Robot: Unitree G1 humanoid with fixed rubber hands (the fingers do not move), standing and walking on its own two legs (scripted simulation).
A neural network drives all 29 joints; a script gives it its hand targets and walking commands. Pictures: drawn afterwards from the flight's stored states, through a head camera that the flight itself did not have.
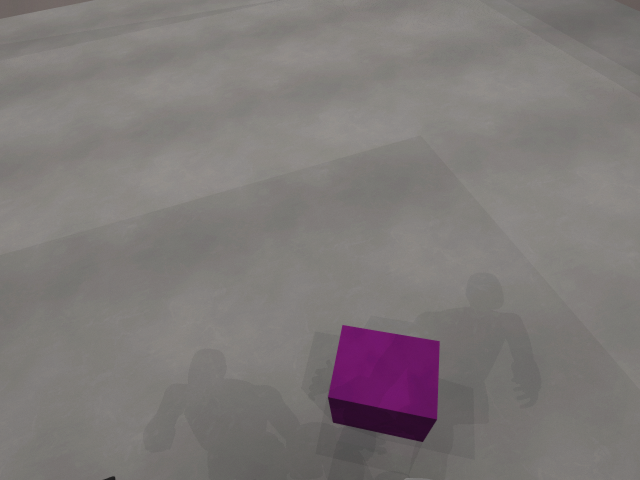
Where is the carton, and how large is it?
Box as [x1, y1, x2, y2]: [328, 325, 439, 441]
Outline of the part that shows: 342,325 328,395 333,422 422,441 436,419 439,341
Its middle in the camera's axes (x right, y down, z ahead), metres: +0.17 +0.40 +1.07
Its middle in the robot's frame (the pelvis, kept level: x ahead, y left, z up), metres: +0.44 -0.10 -0.63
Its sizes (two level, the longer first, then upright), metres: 0.260 0.196 0.249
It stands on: the floor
